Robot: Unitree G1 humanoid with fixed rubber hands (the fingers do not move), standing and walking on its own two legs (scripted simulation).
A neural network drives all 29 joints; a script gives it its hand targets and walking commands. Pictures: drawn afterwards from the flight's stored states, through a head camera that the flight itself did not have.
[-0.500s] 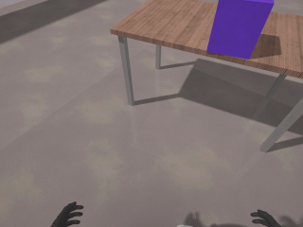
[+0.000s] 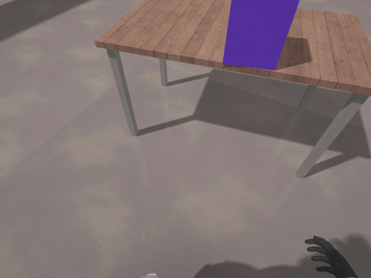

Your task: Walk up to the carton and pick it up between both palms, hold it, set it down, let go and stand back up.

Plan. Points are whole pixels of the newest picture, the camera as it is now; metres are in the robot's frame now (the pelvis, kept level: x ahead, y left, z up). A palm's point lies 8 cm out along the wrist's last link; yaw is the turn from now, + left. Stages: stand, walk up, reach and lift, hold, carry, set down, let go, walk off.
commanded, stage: walk up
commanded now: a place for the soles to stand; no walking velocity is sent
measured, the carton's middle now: (256, 24) +0.98 -0.27 +0.08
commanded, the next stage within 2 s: none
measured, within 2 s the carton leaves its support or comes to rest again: neither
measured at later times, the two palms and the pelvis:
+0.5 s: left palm out of the picture +0.15 +0.26 -0.11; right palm out of the picture +0.12 -0.34 -0.06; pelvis +0.04 -0.01 -0.01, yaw -8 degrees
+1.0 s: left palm (87, 249) +0.22 +0.25 -0.11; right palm out of the picture +0.11 -0.33 -0.08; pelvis +0.08 -0.01 -0.02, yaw -12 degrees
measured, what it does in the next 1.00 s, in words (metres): steps on the spot: right foot, then left foot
